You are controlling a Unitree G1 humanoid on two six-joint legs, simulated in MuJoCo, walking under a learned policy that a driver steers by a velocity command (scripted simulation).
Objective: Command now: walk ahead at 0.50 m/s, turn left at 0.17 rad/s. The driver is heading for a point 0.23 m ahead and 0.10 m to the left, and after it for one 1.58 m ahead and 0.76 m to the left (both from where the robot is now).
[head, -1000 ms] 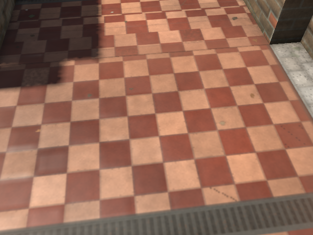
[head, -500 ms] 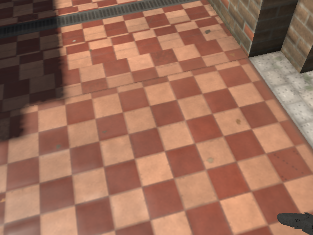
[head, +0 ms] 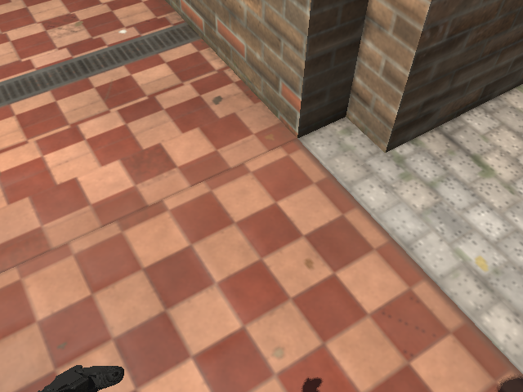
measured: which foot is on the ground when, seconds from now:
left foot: down 0.00-0.10, up 0.12-0.60, down 0.62-1.00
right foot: up 0.00-0.08, down 0.10-0.62, up 0.64-1.00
